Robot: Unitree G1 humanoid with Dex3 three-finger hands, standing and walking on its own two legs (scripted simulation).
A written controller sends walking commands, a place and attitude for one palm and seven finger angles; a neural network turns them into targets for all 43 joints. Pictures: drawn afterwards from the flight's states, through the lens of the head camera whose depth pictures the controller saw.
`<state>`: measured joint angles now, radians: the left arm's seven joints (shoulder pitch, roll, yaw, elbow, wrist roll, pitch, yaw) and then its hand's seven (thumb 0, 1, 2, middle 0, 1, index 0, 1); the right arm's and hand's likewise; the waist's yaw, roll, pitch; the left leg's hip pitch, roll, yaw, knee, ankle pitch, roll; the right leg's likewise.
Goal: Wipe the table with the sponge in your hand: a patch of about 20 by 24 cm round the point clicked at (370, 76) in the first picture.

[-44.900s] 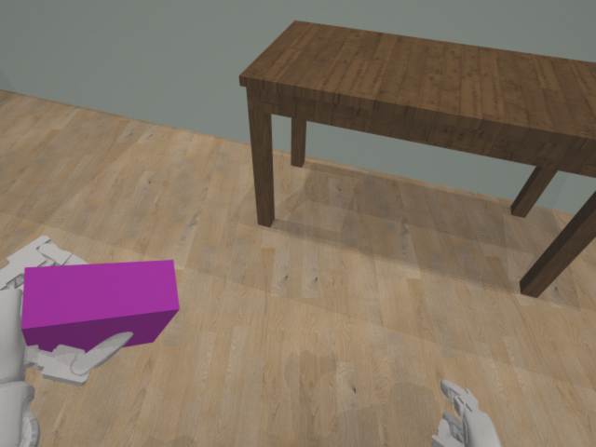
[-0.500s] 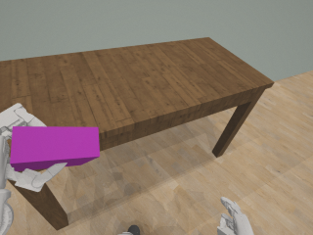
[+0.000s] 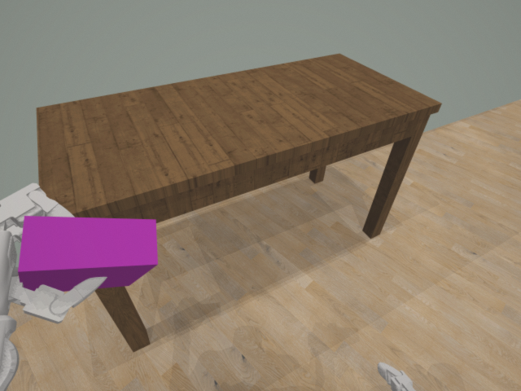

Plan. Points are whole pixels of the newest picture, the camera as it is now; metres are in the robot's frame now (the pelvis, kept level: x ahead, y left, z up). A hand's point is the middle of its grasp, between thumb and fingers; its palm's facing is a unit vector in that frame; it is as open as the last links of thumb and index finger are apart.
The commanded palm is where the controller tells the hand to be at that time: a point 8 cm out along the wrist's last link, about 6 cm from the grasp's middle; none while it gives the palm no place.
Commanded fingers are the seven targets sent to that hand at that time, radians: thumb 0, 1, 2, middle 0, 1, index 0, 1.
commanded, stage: stop stepping back and stand still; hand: left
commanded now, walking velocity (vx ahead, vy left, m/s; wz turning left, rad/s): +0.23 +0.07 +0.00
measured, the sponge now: (106, 257) +0.23 +0.20 +0.17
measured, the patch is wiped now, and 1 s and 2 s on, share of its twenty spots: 0.90 0.90 0.90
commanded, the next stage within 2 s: stand and wait in 1.14 s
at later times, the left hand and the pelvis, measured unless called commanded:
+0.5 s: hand out of the picture +0.10 +0.23 +0.20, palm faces +0.43 -0.81 -0.40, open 9.2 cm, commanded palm +0.05 +0.27 +0.21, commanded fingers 0.00 0.10 1.30 -1.20 -1.60 -1.20 -1.60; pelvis -0.10 -0.02 +0.01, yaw +3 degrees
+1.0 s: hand out of the picture +0.04 +0.23 +0.19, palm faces +0.43 -0.83 -0.34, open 9.2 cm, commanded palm -0.01 +0.27 +0.21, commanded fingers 0.00 0.10 1.30 -1.20 -1.60 -1.20 -1.60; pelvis -0.15 -0.02 +0.02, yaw +4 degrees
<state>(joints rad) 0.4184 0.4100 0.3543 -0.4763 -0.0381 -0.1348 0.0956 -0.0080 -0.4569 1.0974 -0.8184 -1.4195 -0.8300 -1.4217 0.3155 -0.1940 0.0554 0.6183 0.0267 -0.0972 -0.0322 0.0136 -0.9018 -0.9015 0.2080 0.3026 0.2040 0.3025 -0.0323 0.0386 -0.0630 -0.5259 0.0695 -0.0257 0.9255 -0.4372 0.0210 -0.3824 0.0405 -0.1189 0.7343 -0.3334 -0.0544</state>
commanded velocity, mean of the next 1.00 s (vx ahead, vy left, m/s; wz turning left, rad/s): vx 0.12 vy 0.03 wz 0.00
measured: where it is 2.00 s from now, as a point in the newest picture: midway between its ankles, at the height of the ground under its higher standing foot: outside the picture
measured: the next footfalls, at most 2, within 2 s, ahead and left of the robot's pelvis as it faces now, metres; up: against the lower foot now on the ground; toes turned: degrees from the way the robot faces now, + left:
left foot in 0.22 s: -0.11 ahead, +0.11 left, +0.00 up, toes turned +5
right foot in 0.46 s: -0.04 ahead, -0.11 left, +0.00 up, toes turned +3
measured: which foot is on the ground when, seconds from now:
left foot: up 0.00-0.20, down 0.22-1.00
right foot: down 0.00-0.24, up 0.26-0.44, down 0.46-1.00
